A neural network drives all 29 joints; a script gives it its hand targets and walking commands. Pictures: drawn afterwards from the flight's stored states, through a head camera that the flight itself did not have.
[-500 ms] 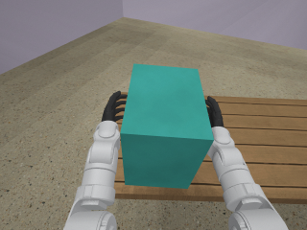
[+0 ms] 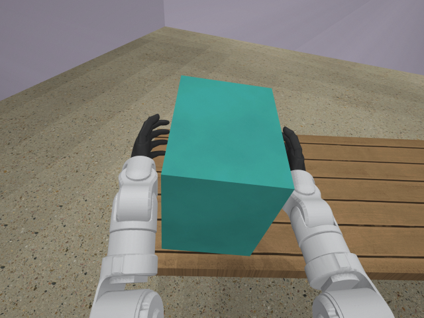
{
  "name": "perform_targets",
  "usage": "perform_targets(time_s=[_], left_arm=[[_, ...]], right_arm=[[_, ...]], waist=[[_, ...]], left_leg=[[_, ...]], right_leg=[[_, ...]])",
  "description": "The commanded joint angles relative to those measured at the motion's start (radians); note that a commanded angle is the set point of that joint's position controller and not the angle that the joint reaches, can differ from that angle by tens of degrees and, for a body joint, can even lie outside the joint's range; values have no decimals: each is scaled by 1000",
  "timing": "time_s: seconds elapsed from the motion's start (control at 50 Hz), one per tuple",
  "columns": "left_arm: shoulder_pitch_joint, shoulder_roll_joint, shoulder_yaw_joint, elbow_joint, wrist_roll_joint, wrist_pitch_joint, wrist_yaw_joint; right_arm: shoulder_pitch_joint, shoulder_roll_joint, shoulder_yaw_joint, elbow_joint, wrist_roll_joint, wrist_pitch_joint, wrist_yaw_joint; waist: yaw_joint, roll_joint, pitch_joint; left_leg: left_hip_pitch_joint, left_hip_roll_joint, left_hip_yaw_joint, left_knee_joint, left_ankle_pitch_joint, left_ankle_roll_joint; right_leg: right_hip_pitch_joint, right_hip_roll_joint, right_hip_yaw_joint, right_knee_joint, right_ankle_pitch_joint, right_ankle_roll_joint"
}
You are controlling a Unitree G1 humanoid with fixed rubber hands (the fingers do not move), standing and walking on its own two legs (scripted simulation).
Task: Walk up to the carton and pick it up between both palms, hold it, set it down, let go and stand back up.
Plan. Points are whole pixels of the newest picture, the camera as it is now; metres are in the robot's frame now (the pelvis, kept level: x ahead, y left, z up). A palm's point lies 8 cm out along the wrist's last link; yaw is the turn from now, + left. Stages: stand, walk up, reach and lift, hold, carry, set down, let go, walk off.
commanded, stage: reach and lift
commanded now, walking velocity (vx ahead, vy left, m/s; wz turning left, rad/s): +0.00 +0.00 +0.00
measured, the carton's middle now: (216, 168) +0.39 +0.00 +0.11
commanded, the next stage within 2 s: hold in 0.72 s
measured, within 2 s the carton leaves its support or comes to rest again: neither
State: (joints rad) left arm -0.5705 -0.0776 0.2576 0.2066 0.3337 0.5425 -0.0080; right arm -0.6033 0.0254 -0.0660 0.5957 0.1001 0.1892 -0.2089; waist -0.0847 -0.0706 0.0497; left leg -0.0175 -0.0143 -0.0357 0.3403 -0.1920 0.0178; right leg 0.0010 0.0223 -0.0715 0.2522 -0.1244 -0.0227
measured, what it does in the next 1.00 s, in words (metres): stands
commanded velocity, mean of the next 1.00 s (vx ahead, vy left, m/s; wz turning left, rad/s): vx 0.00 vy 0.00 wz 0.00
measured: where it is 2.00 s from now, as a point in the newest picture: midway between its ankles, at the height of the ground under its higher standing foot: outside the picture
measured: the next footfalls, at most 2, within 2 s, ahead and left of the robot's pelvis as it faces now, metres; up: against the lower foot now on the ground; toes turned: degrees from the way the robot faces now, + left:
none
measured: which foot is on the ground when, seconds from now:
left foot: down 0.00-1.00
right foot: down 0.00-1.00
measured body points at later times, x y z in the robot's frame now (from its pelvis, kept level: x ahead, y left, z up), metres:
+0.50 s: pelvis +0.00 +0.00 +0.00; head -0.03 +0.03 +0.45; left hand +0.38 +0.13 +0.18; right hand +0.37 -0.15 +0.15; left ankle +0.01 +0.11 -0.75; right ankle +0.02 -0.10 -0.75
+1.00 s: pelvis +0.00 +0.00 +0.00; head -0.05 +0.03 +0.44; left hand +0.36 +0.15 +0.21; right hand +0.37 -0.13 +0.18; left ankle +0.01 +0.10 -0.75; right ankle +0.02 -0.10 -0.75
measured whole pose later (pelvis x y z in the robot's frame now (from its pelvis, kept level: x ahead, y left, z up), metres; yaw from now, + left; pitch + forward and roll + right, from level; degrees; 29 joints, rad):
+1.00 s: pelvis +0.00 +0.00 +0.00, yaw +0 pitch -11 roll -1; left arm -0.60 -0.08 0.28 0.04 0.38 0.71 -0.05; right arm -0.65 0.01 -0.01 0.53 0.17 0.27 -0.23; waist -0.07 -0.07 0.07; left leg 0.05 -0.01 -0.03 0.33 -0.19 0.02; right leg 0.07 0.02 -0.08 0.25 -0.13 -0.03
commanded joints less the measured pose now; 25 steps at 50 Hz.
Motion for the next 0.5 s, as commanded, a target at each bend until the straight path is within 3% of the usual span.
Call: perform_targets(time_s=[0.0,0.48], left_arm=[[-474,-577,-454,-18,-100,1,-129],[-468,-549,-442,-66,-89,66,-144]], right_arm=[[-682,536,362,-307,40,-85,97],[-691,512,370,-347,59,-55,86]], waist=[[-15,85,-320],[-20,76,-297]], left_leg=[[25,-8,29,-33,211,-45],[32,-7,37,-42,206,-36]], right_leg=[[134,23,-25,10,203,67],[167,18,-29,8,218,71]])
